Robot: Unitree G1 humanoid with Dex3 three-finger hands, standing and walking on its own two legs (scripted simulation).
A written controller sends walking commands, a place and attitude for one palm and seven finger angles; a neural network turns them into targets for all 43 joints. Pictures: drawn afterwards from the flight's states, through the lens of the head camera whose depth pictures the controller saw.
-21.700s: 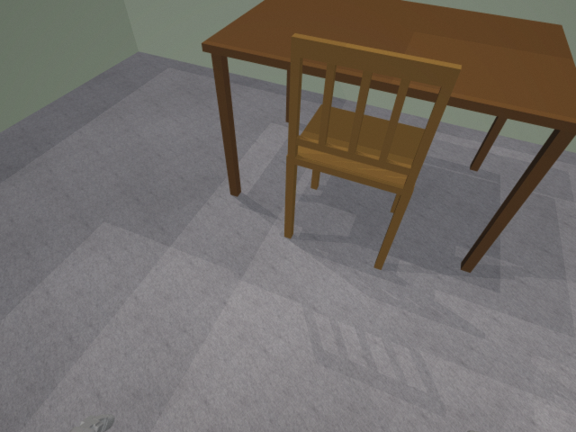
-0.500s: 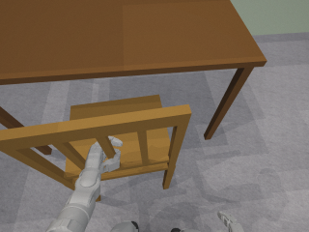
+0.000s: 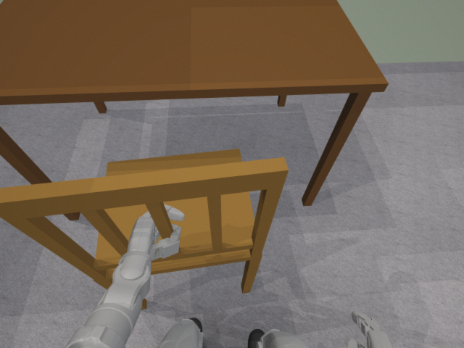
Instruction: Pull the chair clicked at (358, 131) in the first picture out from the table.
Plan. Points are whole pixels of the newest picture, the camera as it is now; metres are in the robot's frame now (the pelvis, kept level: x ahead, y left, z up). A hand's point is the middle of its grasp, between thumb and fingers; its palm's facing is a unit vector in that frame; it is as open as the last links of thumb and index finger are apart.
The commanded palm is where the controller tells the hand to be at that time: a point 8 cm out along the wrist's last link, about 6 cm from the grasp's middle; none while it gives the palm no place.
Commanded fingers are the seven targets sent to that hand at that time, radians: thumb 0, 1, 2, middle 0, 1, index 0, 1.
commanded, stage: step backward, pulling the chair out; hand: left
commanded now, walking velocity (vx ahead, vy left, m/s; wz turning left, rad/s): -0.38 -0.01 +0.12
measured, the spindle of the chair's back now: (165, 229) +0.34 +0.14 -0.07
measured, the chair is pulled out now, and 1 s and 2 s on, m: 0.26 0.34 0.48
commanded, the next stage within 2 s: none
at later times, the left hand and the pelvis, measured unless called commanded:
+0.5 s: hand (173, 250) +0.29 +0.12 -0.06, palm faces -0.01 -0.99 -0.15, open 5.4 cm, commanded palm +0.26 +0.17 -0.07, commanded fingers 0.00 0.90 0.90 -0.50 -1.45 -0.50 -1.45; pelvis -0.03 -0.01 +0.01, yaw +6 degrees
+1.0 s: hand (171, 283) +0.23 +0.12 -0.06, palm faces +0.01 -0.99 -0.14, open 5.4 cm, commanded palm +0.21 +0.17 -0.06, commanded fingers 0.00 0.90 0.90 -0.50 -1.45 -0.50 -1.45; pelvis -0.08 -0.01 +0.00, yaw +6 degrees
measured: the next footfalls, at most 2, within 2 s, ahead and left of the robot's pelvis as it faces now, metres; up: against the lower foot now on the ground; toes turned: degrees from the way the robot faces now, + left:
left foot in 0.24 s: +0.00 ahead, +0.17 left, +0.00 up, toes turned +7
right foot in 0.40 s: +0.06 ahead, -0.12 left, +0.00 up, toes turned +2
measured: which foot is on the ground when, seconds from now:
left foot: down 0.00-0.02, up 0.04-0.22, down 0.24-0.88, up 0.90-1.00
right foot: down 0.00-0.28, up 0.30-0.38, down 0.40-1.00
